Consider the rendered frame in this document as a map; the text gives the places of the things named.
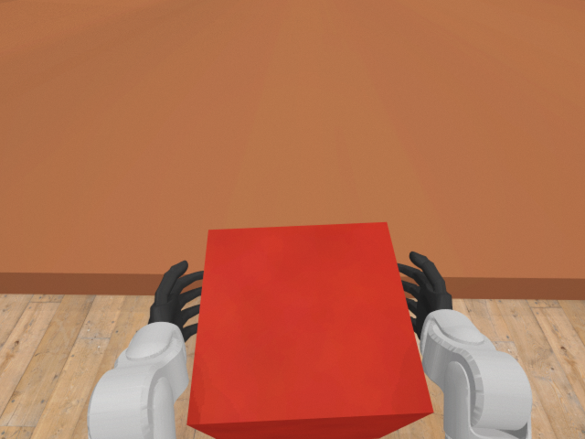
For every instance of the robot left hand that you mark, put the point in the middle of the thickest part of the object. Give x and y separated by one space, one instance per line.
168 301

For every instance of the robot right forearm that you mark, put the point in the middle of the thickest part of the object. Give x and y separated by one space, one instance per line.
487 394

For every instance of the robot right hand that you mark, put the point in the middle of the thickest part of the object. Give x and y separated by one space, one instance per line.
431 292

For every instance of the robot left forearm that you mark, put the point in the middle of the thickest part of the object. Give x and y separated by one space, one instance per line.
135 400

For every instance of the carton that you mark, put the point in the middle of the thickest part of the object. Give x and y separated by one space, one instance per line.
304 332

